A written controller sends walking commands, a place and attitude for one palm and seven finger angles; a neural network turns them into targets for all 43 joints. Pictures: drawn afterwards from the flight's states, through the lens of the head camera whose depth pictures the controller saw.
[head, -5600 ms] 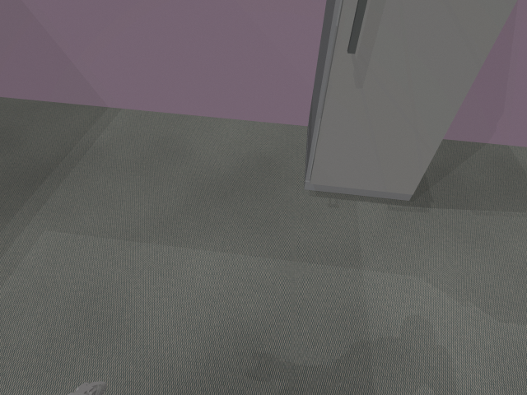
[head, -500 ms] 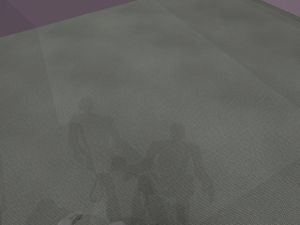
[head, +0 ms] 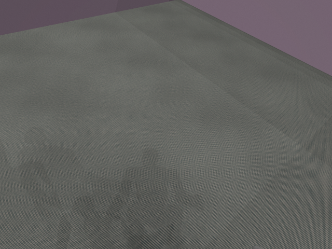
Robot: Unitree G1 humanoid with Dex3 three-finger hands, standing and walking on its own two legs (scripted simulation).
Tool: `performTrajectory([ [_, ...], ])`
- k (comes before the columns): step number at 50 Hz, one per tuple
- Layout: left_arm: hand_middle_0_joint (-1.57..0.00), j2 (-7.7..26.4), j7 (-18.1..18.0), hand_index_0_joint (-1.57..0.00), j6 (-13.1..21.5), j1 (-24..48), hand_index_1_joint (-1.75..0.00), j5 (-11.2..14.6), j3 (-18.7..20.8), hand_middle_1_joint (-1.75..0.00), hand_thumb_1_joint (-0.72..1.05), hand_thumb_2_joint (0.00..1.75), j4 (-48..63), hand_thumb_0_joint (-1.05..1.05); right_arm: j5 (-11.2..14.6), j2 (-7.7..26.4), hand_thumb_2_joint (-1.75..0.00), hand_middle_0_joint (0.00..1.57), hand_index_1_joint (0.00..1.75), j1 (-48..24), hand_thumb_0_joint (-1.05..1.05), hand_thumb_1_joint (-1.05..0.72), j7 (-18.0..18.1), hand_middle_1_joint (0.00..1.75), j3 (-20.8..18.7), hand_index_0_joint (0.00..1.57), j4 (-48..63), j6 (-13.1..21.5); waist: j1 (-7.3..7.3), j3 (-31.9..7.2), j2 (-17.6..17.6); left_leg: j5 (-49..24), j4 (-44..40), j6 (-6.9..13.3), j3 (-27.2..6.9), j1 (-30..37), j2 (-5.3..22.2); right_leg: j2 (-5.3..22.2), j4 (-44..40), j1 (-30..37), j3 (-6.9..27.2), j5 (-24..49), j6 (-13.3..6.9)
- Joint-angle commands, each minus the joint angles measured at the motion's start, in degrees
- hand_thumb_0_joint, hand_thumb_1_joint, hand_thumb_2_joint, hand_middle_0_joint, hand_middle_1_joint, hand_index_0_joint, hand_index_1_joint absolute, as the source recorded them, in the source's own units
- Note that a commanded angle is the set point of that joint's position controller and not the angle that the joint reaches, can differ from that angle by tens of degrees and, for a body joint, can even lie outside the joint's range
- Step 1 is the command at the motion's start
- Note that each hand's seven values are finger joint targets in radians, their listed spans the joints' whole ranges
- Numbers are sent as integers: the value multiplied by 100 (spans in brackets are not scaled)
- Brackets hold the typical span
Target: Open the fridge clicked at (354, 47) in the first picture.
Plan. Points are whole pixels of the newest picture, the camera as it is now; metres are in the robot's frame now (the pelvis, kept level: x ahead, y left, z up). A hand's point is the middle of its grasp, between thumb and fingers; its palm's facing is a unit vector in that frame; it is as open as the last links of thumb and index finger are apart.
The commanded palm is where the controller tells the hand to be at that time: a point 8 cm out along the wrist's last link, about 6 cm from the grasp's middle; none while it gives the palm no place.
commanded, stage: walk to a spot facing it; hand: left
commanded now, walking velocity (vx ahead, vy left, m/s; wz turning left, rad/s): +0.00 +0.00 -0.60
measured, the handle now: out of the picture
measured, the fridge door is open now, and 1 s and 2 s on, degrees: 0 0 0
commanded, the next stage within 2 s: turn to face it in 0.32 s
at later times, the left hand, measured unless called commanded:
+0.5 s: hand (138, 199) +0.28 +0.11 -0.16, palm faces -0.35 -0.91 -0.24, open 7.4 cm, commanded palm none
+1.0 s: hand (107, 225) +0.21 +0.19 -0.19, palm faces +0.00 -0.98 -0.21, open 7.4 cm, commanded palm none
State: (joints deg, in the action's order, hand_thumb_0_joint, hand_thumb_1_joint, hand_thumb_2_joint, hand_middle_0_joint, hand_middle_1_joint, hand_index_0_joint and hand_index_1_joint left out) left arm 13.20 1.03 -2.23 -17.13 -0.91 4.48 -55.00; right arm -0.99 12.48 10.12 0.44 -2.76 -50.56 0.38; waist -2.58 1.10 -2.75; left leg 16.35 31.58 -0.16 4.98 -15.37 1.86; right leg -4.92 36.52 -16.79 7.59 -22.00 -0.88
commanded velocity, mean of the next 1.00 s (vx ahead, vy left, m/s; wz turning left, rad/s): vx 0.00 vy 0.00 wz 0.13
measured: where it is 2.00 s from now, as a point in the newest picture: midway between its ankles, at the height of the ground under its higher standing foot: outside the picture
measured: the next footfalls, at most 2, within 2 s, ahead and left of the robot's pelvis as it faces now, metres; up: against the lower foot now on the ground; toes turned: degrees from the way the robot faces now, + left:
right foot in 0.46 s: +0.14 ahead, -0.14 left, +0.00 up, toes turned -25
left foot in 0.92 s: +0.18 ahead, +0.08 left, +0.00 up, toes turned +5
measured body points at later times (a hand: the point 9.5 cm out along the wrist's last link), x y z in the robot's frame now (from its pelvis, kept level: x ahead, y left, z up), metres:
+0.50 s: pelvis +0.09 -0.03 -0.02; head +0.13 -0.06 +0.43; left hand +0.30 +0.16 -0.14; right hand -0.04 -0.23 -0.17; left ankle +0.01 +0.11 -0.70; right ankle +0.10 -0.12 -0.73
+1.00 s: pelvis +0.12 -0.01 -0.01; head +0.17 +0.02 +0.43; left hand +0.21 +0.24 -0.17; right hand +0.16 -0.26 -0.14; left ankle +0.14 +0.07 -0.73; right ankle +0.09 -0.12 -0.70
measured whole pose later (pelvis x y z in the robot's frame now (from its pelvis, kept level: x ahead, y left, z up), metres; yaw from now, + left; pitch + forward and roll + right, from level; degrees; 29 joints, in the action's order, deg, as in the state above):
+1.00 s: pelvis +0.12 -0.01 -0.01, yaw -3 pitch +1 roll -2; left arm 12.8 -1.7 -3.0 -9.8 -1.2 4.6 -54.7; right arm -1.3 10.3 12.2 -0.7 -3.8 -54.0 -1.5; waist 0.3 4.3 -2.6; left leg 20.4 40.2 3.6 7.6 -21.1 2.6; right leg 6.5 53.0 -22.2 -11.5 -30.6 2.6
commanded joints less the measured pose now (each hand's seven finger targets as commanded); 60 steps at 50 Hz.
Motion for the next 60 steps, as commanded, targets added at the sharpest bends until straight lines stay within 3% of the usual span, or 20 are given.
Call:
performTrajectory([
  [1,-20,710,77,-20,145,639,-30,-92,216,-30,90,90,664,0,-59,1056,-90,20,30,590,0,-90,102,30,-182,20,214,102,413,404,1259,1697,-2393,522,-2270,757,2415,604,2567,-2128,-343,-473,243],
  [4,-20,425,160,-20,63,425,-30,-96,190,-30,90,90,439,0,-35,753,-90,20,30,412,0,-90,157,30,-60,20,204,165,243,520,1074,-835,-1954,243,-662,705,1689,693,3090,-1943,-690,304,378],
  [7,-20,258,120,-20,12,336,-30,-51,137,-30,90,90,385,0,-6,691,-90,20,30,799,0,-90,191,30,-54,20,22,199,261,133,1149,-3357,-1364,297,59,1308,1615,711,3121,-1966,-846,358,479],
  [16,-20,61,100,-20,-36,1418,-30,-50,42,-30,90,90,707,0,-53,672,-90,20,30,1308,0,-90,154,30,-186,20,-390,90,572,334,1373,-3975,-951,556,677,1617,1789,795,1366,-1699,-1407,366,417],
  [19,-20,134,67,-20,38,1344,-30,-53,51,-30,90,90,742,0,-44,812,-90,20,30,1196,0,-90,123,30,-286,20,-396,61,484,140,1411,-4562,-485,521,844,1726,1963,660,657,-1150,-1535,175,239],
  [21,-20,307,21,-20,146,771,-30,-72,78,-30,90,90,621,0,0,884,-90,20,30,1163,0,-90,92,30,-315,20,-379,58,173,-258,1114,-5047,496,297,996,1551,1895,480,-261,-79,-1588,658,97],
  [22,-20,521,-32,-20,261,150,-30,-109,117,-30,90,90,426,0,53,815,-90,20,30,1210,0,-90,55,30,-271,20,-359,62,-133,-709,624,-4339,1563,47,1049,683,1702,717,-1023,1382,-1282,1903,-41],
  [23,-20,1173,-143,-20,364,-518,-30,-124,236,-30,90,90,214,0,128,356,-90,20,30,1221,0,-90,20,30,-144,20,-205,49,-357,-1395,-1025,280,3163,-302,1101,-1185,739,2433,-967,3108,787,4807,-679],
  [24,-20,1343,-204,-20,342,-669,-30,47,220,-30,90,90,52,0,160,238,-90,20,30,945,0,-90,104,30,-94,20,-132,-22,-313,-1766,-1056,2248,4018,-308,171,-1348,406,3069,-823,2933,1012,6667,-1232],
  [25,-20,1047,-270,-20,312,-277,-30,43,123,-30,90,90,135,0,154,202,-90,20,30,908,0,-90,157,30,-62,20,-170,-82,-150,-1402,-426,1938,4106,-220,-384,-1309,562,2970,-932,2434,390,6239,-1342],
  [30,-20,469,-308,-20,365,1077,-30,-15,-146,-30,90,90,308,0,43,-5,-90,20,30,1399,0,-90,79,30,-8,20,-771,-269,529,-271,-169,805,3207,-284,-406,-662,567,2183,-1663,315,-961,3780,-683],
  [36,-20,519,-314,-20,283,969,-30,-30,-66,-30,90,90,293,0,18,94,-90,20,30,944,0,-90,-22,30,-103,20,-583,-348,400,261,-588,662,2905,-392,-93,-1075,491,2374,-1972,132,-1277,2429,-727],
  [41,-20,625,-348,-20,247,746,-30,-84,72,-30,90,90,307,0,14,32,-90,20,30,434,0,-90,-104,30,-125,20,-276,-255,189,36,-617,853,1685,-333,93,-976,483,2632,-1501,632,-1369,2605,-736],
  [44,-20,669,-329,-20,208,701,-30,-47,110,-30,90,90,332,0,-8,93,-90,20,30,611,0,-90,-122,30,-154,20,-224,-209,290,-286,-373,142,642,-267,335,-454,320,2547,-862,767,-1654,2538,-472],
  [45,-20,599,-315,-20,179,688,-30,-10,113,-30,90,90,345,0,-15,223,-90,20,30,785,0,-90,-131,30,-199,20,-223,-186,400,-405,34,-454,-3,-197,197,101,332,2411,-308,489,-1791,2230,-253],
  [46,-20,406,-296,-20,136,623,-30,31,113,-30,90,90,468,0,-45,661,-90,20,30,1129,0,-90,-124,30,-306,20,-232,-130,577,-572,1278,-1743,-706,207,-1104,707,1103,1881,771,-391,-2012,928,150],
  [47,-20,86,-276,-20,115,863,-30,58,16,-30,90,90,749,0,-66,1185,-90,20,30,1393,0,-90,-72,30,-407,20,-212,-97,729,-464,2586,-3821,-1228,1040,-2834,1056,2402,1135,2114,-1624,-1903,-1712,572],
  [48,-20,270,-277,-20,75,1121,-30,-10,18,-30,90,90,850,0,-69,1272,-90,20,30,1482,0,-90,-36,30,-418,20,-295,-128,769,-614,1757,-3333,-1218,1358,-2693,936,2593,1132,2930,-1601,-1203,-1651,474],
  [52,-20,328,-193,-20,98,1024,-30,-30,92,-30,90,90,594,0,-37,887,-90,20,30,583,0,-90,72,30,-284,20,-38,-26,437,-613,1022,-3221,-1032,863,-1705,1061,1540,1142,3380,-1959,-799,-167,579],
  [60,-20,466,-219,-20,31,883,-30,5,90,-30,90,90,555,0,-5,1058,-90,20,30,543,0,-90,21,30,-335,20,13,-58,451,-523,927,-2351,-1272,921,-1800,1024,1219,1030,2459,-1561,-767,64,742],
])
